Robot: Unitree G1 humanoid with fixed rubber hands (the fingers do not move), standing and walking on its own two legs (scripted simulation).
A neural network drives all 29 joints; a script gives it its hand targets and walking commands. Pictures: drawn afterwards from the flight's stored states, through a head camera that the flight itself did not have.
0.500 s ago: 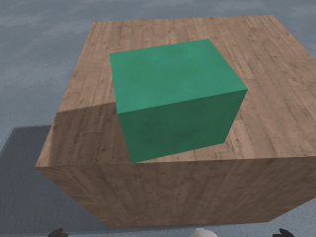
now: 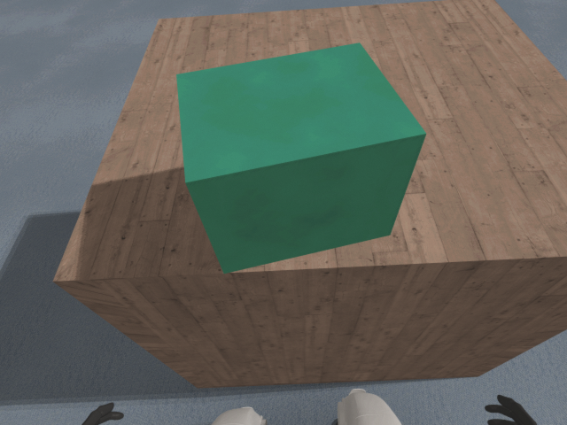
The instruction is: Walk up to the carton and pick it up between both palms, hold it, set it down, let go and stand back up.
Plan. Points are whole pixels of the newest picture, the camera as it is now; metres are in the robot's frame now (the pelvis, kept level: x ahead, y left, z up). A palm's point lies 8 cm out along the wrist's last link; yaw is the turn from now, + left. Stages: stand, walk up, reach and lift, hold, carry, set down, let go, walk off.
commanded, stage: walk up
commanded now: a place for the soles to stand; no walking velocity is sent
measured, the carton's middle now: (290, 160) +0.42 +0.00 +0.14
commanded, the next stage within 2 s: reach and lift in 0.94 s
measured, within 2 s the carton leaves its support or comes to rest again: neither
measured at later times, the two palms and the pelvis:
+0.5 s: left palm out of the picture +0.07 +0.31 -0.09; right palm out of the picture +0.05 -0.30 -0.10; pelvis -0.03 +0.01 +0.00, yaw +0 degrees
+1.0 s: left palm out of the picture +0.08 +0.31 -0.08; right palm out of the picture +0.07 -0.30 -0.08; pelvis -0.03 +0.01 +0.01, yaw +0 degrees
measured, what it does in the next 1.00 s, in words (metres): stands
